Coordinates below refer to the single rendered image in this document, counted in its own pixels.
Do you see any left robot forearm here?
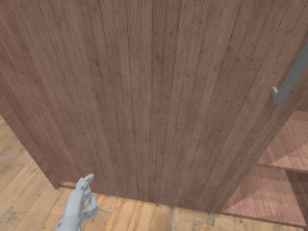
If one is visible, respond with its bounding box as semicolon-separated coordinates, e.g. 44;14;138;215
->
55;216;82;231

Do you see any left robot hand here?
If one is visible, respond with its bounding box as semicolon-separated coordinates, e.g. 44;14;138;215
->
63;173;99;222

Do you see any handle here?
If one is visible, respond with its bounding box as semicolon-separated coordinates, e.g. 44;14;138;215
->
270;23;308;105

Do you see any wardrobe door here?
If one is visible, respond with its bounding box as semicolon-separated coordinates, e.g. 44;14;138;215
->
0;0;86;184
6;0;308;214

